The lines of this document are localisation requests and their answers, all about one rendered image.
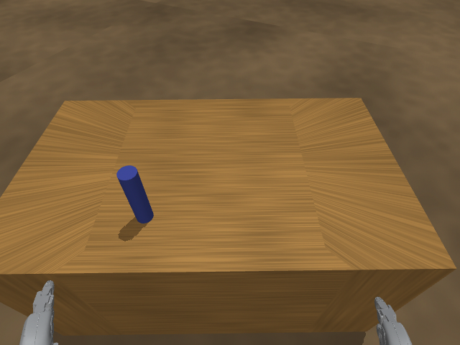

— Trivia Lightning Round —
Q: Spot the left robot hand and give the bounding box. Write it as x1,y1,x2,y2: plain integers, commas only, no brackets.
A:
19,280,58,345

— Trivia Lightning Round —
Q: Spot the can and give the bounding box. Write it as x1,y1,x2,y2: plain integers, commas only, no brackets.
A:
116,165,154,224

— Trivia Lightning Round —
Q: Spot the right robot hand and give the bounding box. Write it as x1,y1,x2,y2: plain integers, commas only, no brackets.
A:
374,297,412,345

